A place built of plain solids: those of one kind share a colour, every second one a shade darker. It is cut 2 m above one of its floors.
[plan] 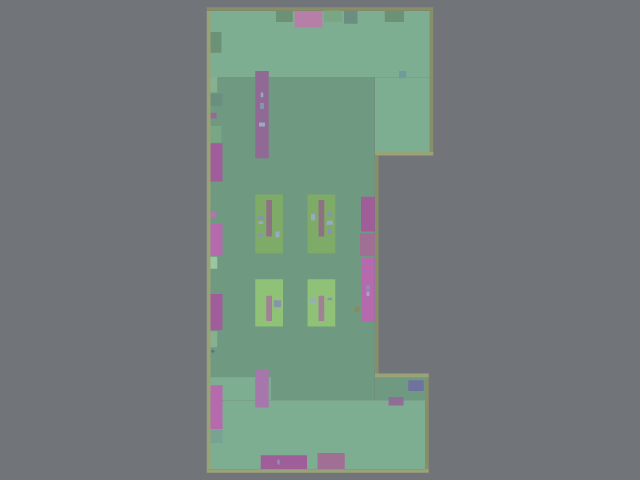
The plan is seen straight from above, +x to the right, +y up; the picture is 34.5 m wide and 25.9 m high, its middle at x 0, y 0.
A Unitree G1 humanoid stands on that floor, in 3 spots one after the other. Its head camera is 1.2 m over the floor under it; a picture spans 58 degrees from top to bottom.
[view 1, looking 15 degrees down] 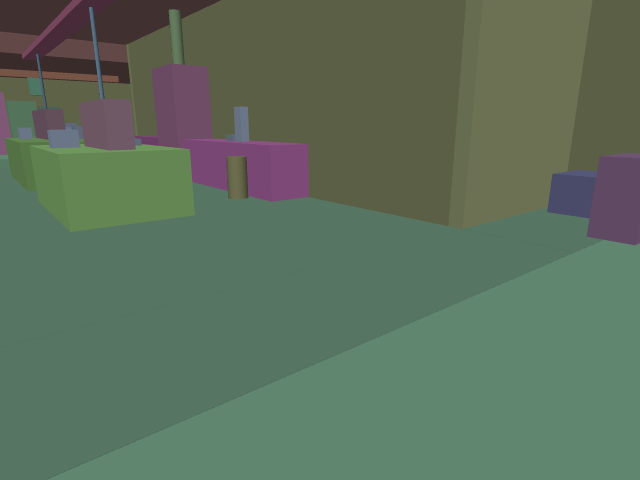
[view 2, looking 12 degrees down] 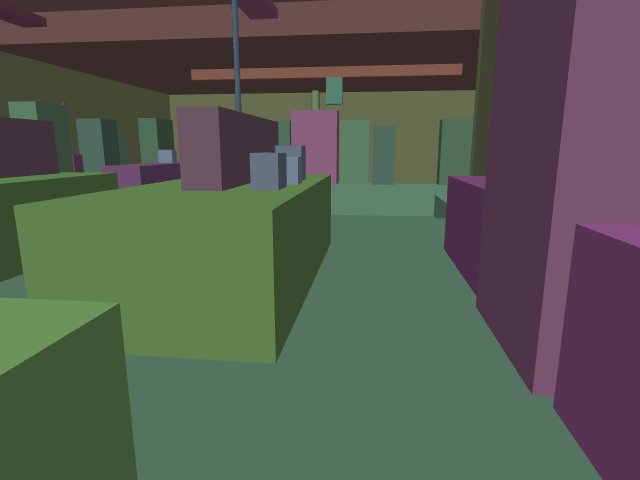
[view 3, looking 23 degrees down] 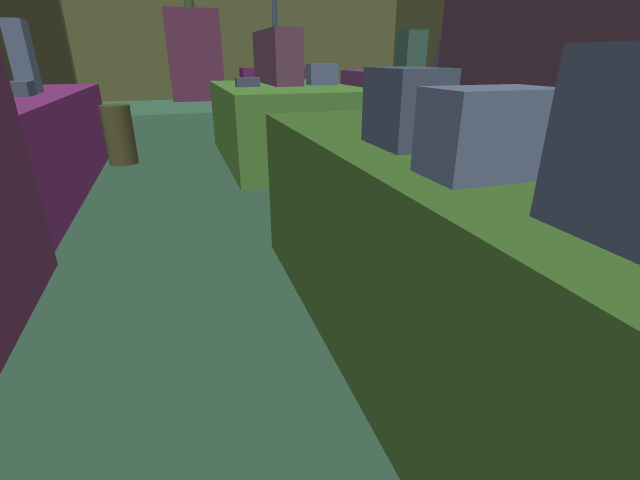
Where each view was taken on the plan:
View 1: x -1.48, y -10.21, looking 51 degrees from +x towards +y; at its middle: floor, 4.64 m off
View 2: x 1.35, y -2.92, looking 97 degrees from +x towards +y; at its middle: island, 4.38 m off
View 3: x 1.35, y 1.95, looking -108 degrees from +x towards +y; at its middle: island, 1.84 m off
